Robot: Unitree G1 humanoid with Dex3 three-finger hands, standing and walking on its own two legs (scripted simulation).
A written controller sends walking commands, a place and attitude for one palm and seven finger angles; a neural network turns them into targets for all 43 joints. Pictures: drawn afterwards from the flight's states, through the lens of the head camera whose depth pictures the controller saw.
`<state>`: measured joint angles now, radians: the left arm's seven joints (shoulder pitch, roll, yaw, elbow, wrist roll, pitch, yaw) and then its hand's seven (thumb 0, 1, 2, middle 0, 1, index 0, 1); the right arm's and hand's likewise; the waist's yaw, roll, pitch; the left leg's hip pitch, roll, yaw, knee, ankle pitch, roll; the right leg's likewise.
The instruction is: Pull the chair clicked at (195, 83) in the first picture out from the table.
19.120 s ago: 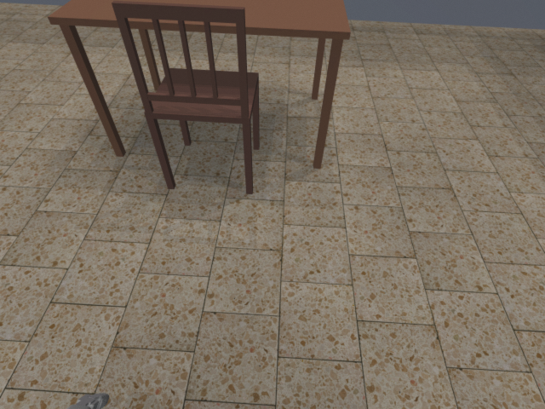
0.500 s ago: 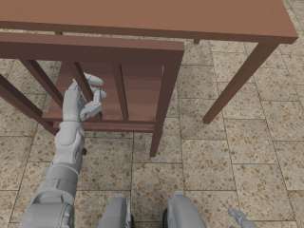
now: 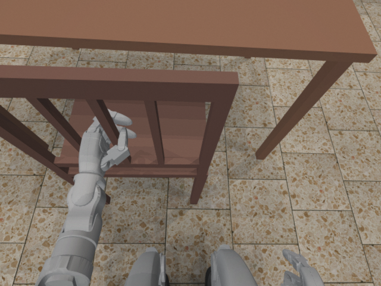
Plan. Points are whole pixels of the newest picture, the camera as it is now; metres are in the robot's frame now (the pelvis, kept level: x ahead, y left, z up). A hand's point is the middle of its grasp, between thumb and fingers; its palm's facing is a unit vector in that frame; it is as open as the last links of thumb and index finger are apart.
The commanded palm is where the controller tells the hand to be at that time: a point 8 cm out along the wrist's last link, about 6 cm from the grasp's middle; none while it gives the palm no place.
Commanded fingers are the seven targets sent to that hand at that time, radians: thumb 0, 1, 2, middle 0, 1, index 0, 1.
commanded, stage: hook a spindle and tug to test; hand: left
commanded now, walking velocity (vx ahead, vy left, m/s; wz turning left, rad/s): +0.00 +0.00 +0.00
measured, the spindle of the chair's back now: (114, 136) +0.41 +0.16 +0.01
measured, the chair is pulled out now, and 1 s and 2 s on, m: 0.02 0.09 0.30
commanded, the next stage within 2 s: step backward, pulling the chair out in 0.04 s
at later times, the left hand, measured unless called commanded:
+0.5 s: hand (124, 147) +0.38 +0.13 +0.03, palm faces -0.03 -0.99 -0.14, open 4.9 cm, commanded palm +0.35 +0.18 +0.02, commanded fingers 0.00 0.90 0.90 -0.50 -1.45 -0.50 -1.45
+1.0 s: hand (127, 179) +0.31 +0.12 +0.03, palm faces +0.00 -0.98 -0.18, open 4.9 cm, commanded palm +0.29 +0.17 +0.03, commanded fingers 0.00 0.90 0.90 -0.50 -1.45 -0.50 -1.45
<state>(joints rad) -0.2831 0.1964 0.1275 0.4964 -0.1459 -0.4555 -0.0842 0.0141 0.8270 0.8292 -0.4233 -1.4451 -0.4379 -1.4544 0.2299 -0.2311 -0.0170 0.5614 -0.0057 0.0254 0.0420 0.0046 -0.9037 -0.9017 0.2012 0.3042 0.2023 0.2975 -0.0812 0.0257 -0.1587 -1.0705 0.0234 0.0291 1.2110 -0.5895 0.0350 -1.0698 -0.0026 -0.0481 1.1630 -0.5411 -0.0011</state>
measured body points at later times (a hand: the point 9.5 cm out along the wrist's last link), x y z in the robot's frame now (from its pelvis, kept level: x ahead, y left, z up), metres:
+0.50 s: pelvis +0.01 +0.01 +0.09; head +0.12 +0.02 +0.53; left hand +0.38 +0.18 +0.04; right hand +0.10 -0.26 -0.02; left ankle -0.02 +0.09 -0.64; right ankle +0.00 -0.12 -0.63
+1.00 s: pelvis -0.04 +0.00 +0.09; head +0.05 -0.02 +0.53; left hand +0.31 +0.17 +0.04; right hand +0.04 -0.27 -0.03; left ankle -0.02 +0.09 -0.64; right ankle -0.01 -0.12 -0.64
